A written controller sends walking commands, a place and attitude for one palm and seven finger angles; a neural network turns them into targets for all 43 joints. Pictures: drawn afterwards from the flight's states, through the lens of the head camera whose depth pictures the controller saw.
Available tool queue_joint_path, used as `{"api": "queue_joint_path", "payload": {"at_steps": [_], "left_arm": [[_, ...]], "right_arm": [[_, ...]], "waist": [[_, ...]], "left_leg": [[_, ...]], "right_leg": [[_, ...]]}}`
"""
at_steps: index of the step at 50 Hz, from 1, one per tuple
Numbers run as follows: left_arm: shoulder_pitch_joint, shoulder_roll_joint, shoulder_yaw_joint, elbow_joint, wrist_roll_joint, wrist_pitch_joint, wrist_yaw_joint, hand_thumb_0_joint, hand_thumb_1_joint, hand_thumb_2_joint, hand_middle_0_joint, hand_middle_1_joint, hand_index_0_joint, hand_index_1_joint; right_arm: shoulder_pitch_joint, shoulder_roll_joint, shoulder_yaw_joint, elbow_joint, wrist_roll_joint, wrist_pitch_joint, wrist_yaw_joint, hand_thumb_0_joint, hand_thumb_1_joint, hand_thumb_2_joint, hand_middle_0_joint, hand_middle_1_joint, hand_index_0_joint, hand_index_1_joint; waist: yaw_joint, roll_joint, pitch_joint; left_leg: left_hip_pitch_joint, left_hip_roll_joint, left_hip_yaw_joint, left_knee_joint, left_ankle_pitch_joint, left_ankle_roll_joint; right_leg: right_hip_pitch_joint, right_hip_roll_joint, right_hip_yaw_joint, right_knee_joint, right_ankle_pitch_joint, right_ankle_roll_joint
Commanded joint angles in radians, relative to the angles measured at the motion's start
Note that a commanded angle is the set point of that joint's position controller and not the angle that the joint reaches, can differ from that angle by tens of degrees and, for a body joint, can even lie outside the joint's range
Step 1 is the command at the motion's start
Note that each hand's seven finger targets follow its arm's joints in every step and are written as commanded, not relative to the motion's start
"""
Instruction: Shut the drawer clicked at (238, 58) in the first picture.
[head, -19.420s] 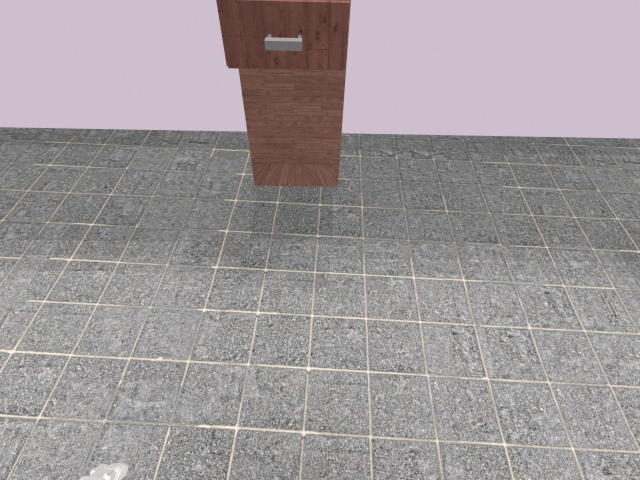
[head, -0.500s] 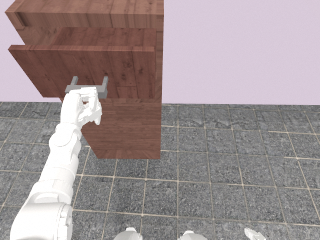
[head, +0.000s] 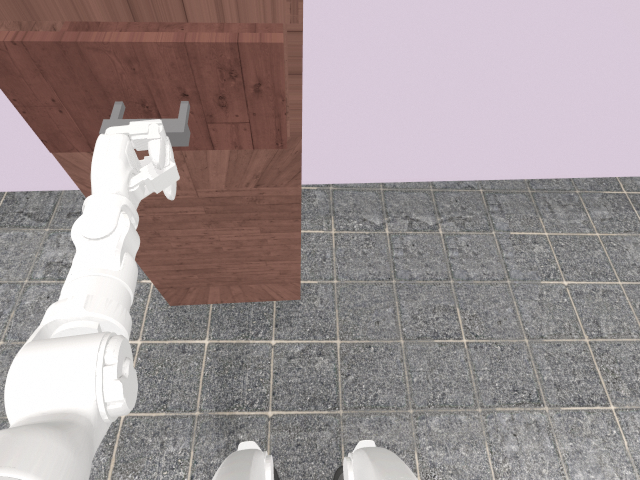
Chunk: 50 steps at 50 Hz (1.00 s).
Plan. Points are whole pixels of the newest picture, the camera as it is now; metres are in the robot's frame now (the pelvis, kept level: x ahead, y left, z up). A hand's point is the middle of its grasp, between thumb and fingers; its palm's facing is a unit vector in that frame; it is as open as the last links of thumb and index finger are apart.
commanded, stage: push the drawer shut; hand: left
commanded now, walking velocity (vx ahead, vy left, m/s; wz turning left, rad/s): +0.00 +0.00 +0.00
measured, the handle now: (149, 120) +0.56 +0.20 +0.09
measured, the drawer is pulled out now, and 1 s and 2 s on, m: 0.03 0.00 0.00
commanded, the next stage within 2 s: pull the fist back off the drawer in 0.68 s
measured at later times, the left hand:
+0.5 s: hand (164, 146) +0.52 +0.18 +0.08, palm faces +0.01 -1.00 -0.03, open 2.8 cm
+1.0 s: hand (166, 144) +0.52 +0.17 +0.09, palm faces +0.03 -1.00 -0.04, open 3.0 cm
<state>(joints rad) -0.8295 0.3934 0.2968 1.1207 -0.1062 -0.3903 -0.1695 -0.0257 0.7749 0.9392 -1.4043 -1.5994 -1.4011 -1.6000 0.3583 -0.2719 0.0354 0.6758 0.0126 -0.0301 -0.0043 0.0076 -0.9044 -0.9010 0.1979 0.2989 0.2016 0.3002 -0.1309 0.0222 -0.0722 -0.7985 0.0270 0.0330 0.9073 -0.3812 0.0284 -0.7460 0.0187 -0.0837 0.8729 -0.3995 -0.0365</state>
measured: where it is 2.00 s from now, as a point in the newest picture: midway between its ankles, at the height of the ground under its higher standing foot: outside the picture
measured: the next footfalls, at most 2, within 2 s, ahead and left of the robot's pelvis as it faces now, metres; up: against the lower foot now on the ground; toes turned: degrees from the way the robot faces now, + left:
none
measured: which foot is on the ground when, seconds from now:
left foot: down 0.00-1.00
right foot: down 0.00-1.00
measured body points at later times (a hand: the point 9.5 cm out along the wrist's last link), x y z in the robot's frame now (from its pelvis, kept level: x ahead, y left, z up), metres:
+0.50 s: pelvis +0.00 +0.01 -0.01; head +0.12 +0.03 +0.42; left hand +0.51 +0.23 +0.09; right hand -0.02 -0.25 -0.12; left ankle +0.03 +0.10 -0.69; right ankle +0.01 -0.10 -0.69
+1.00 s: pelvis -0.02 +0.02 -0.01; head +0.11 +0.04 +0.42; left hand +0.51 +0.23 +0.09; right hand -0.03 -0.25 -0.12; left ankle +0.03 +0.10 -0.69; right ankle +0.01 -0.10 -0.69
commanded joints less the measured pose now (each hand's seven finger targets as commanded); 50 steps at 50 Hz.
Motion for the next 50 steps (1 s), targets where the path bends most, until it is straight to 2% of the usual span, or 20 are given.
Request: {"api": "queue_joint_path", "payload": {"at_steps": [1,4,8,10,11,13,15,16,17,19,23,25,30,34,35,36,39,44,48,50], "left_arm": [[-0.589,0.227,0.046,-0.215,-0.01,-0.06,0.031,0.0,0.9,0.9,-1.4,-1.6,-1.4,-1.6],[-0.599,0.244,0.06,-0.186,-0.006,-0.056,0.037,0.0,0.9,0.9,-1.4,-1.6,-1.4,-1.6],[-0.642,0.261,0.059,-0.153,0.012,-0.048,0.042,0.0,0.9,0.9,-1.4,-1.6,-1.4,-1.6],[-0.668,0.303,0.085,-0.154,0.022,-0.052,0.046,0.0,0.9,0.9,-1.4,-1.6,-1.4,-1.6],[-0.669,0.278,0.065,-0.135,0.023,-0.047,0.045,0.0,0.9,0.9,-1.4,-1.6,-1.4,-1.6],[-0.698,0.303,0.079,-0.133,0.029,-0.046,0.049,0.0,0.9,0.9,-1.4,-1.6,-1.4,-1.6],[-0.726,0.306,0.079,-0.127,0.035,-0.047,0.052,0.0,0.9,0.9,-1.4,-1.6,-1.4,-1.6],[-0.748,0.288,0.064,-0.137,0.035,-0.049,0.049,0.0,0.9,0.9,-1.4,-1.6,-1.4,-1.6],[-0.742,0.32,0.096,-0.113,0.031,-0.045,0.054,0.0,0.9,0.9,-1.4,-1.6,-1.4,-1.6],[-0.786,0.298,0.065,-0.11,0.037,-0.041,0.058,0.0,0.9,0.9,-1.4,-1.6,-1.4,-1.6],[-0.825,0.331,0.069,-0.101,0.036,-0.036,0.062,0.0,0.9,0.9,-1.4,-1.6,-1.4,-1.6],[-0.857,0.301,0.036,-0.11,0.036,-0.037,0.06,0.0,0.9,0.9,-1.4,-1.6,-1.4,-1.6],[-0.898,0.313,0.031,-0.109,0.032,-0.028,0.069,0.0,0.9,0.9,-1.4,-1.6,-1.4,-1.6],[-0.92,0.277,-0.003,-0.113,0.023,-0.018,0.077,0.0,0.9,0.9,-1.4,-1.6,-1.4,-1.6],[-0.929,0.308,0.016,-0.122,0.026,-0.02,0.082,0.0,0.9,0.9,-1.4,-1.6,-1.4,-1.6],[-0.929,0.271,-0.014,-0.113,0.023,-0.016,0.082,0.0,0.9,0.9,-1.4,-1.6,-1.4,-1.6],[-0.94,0.248,-0.029,-0.127,0.019,-0.016,0.089,0.0,0.9,0.9,-1.4,-1.6,-1.4,-1.6],[-0.933,0.258,-0.005,-0.125,0.025,-0.029,0.103,0.0,0.9,0.9,-1.4,-1.6,-1.4,-1.6],[-0.912,0.21,-0.023,-0.116,0.035,-0.039,0.113,0.0,0.9,0.9,-1.4,-1.6,-1.4,-1.6],[-0.892,0.245,0.009,-0.112,0.045,-0.047,0.117,0.0,0.9,0.9,-1.4,-1.6,-1.4,-1.6]], "right_arm": [[0.132,-0.166,-0.059,-0.061,-0.007,-0.022,-0.006,0.0,-0.9,-0.9,0.2,0.3,0.2,0.3],[0.149,-0.172,-0.058,-0.059,-0.012,-0.013,-0.004,0.0,-0.9,-0.9,0.2,0.3,0.2,0.3],[0.16,-0.173,-0.054,-0.063,-0.013,-0.002,-0.002,0.0,-0.9,-0.9,0.2,0.3,0.2,0.3],[0.174,-0.18,-0.053,-0.063,-0.019,0.001,-0.002,0.0,-0.9,-0.9,0.2,0.3,0.2,0.3],[0.176,-0.177,-0.053,-0.062,-0.019,0.002,-0.001,0.0,-0.9,-0.9,0.2,0.3,0.2,0.3],[0.19,-0.183,-0.053,-0.059,-0.023,0.006,0.0,0.0,-0.9,-0.9,0.2,0.3,0.2,0.3],[0.2,-0.184,-0.052,-0.055,-0.028,0.009,0.001,0.0,-0.9,-0.9,0.2,0.3,0.2,0.3],[0.201,-0.182,-0.054,-0.053,-0.027,0.008,0.002,0.0,-0.9,-0.9,0.2,0.3,0.2,0.3],[0.207,-0.188,-0.056,-0.047,-0.028,0.01,0.0,0.0,-0.9,-0.9,0.2,0.3,0.2,0.3],[0.21,-0.187,-0.051,-0.043,-0.029,0.01,-0.001,0.0,-0.9,-0.9,0.2,0.3,0.2,0.3],[0.217,-0.197,-0.048,-0.031,-0.029,0.0,-0.007,0.0,-0.9,-0.9,0.2,0.3,0.2,0.3],[0.217,-0.196,-0.044,-0.029,-0.028,-0.007,-0.008,0.0,-0.9,-0.9,0.2,0.3,0.2,0.3],[0.226,-0.208,-0.039,-0.016,-0.03,-0.026,-0.017,0.0,-0.9,-0.9,0.2,0.3,0.2,0.3],[0.227,-0.211,-0.034,-0.009,-0.03,-0.046,-0.024,0.0,-0.9,-0.9,0.2,0.3,0.2,0.3],[0.23,-0.217,-0.036,-0.005,-0.029,-0.049,-0.025,0.0,-0.9,-0.9,0.2,0.3,0.2,0.3],[0.228,-0.213,-0.034,-0.006,-0.028,-0.054,-0.024,0.0,-0.9,-0.9,0.2,0.3,0.2,0.3],[0.229,-0.217,-0.034,0.003,-0.03,-0.068,-0.028,0.0,-0.9,-0.9,0.2,0.3,0.2,0.3],[0.236,-0.219,-0.038,0.007,-0.04,-0.072,-0.019,0.0,-0.9,-0.9,0.2,0.3,0.2,0.3],[0.235,-0.214,-0.044,0.003,-0.046,-0.064,-0.003,0.0,-0.9,-0.9,0.2,0.3,0.2,0.3],[0.238,-0.215,-0.048,0.0,-0.048,-0.055,0.001,0.0,-0.9,-0.9,0.2,0.3,0.2,0.3]], "waist": [[-0.056,0.079,-0.423],[-0.068,0.044,-0.424],[-0.08,0.061,-0.402],[-0.079,0.082,-0.431],[-0.089,0.096,-0.425],[-0.096,0.08,-0.44],[-0.1,0.113,-0.453],[-0.109,0.115,-0.455],[-0.109,0.075,-0.442],[-0.129,0.092,-0.424],[-0.144,0.108,-0.422],[-0.152,0.159,-0.431],[-0.162,0.165,-0.437],[-0.179,0.172,-0.427],[-0.174,0.172,-0.441],[-0.18,0.175,-0.438],[-0.186,0.192,-0.433],[-0.171,0.174,-0.448],[-0.166,0.161,-0.434],[-0.156,0.151,-0.446]], "left_leg": [[0.305,-0.014,-0.082,-0.089,0.161,0.009],[0.292,-0.012,-0.083,-0.081,0.178,0.013],[0.262,-0.011,-0.084,-0.08,0.138,0.012],[0.274,-0.009,-0.091,-0.072,0.158,0.012],[0.278,-0.009,-0.088,-0.069,0.159,0.012],[0.274,-0.006,-0.095,-0.063,0.169,0.013],[0.295,-0.005,-0.1,-0.057,0.192,0.01],[0.305,-0.002,-0.105,-0.055,0.187,0.009],[0.28,-0.002,-0.103,-0.05,0.176,0.013],[0.27,-0.002,-0.109,-0.051,0.153,0.014],[0.257,0.003,-0.116,-0.051,0.093,0.015],[0.285,0.004,-0.122,-0.054,0.091,0.012],[0.293,0.012,-0.144,-0.064,0.044,0.008],[0.297,0.016,-0.15,-0.078,0.005,0.01],[0.31,0.021,-0.161,-0.081,0.003,0.007],[0.312,0.019,-0.162,-0.088,-0.016,0.006],[0.344,0.025,-0.175,-0.1,-0.024,0.004],[0.351,0.019,-0.18,-0.092,-0.003,0.0],[0.359,0.017,-0.191,-0.092,-0.002,-0.004],[0.355,0.013,-0.18,-0.086,0.02,-0.003]], "right_leg": [[0.064,0.019,0.081,-0.12,0.163,0.018],[0.063,0.023,0.079,-0.12,0.179,0.02],[0.039,0.024,0.08,-0.123,0.136,0.02],[0.03,0.025,0.077,-0.112,0.144,0.018],[0.015,0.026,0.078,-0.115,0.143,0.018],[0.011,0.028,0.074,-0.109,0.145,0.019],[-0.012,0.027,0.069,-0.102,0.155,0.018],[-0.03,0.028,0.066,-0.102,0.145,0.019],[-0.021,0.03,0.07,-0.109,0.139,0.02],[-0.051,0.03,0.067,-0.106,0.117,0.02],[-0.078,0.027,0.069,-0.113,0.064,0.023],[-0.107,0.027,0.065,-0.11,0.056,0.021],[-0.147,0.024,0.053,-0.101,0.024,0.02],[-0.164,0.021,0.053,-0.108,0.006,0.022],[-0.169,0.021,0.05,-0.104,0.005,0.022],[-0.173,0.022,0.05,-0.108,-0.006,0.024],[-0.198,0.019,0.044,-0.107,-0.003,0.021],[-0.183,0.02,0.041,-0.102,0.01,0.016],[-0.192,0.021,0.036,-0.097,0.015,0.013],[-0.172,0.022,0.038,-0.098,0.023,0.011]]}}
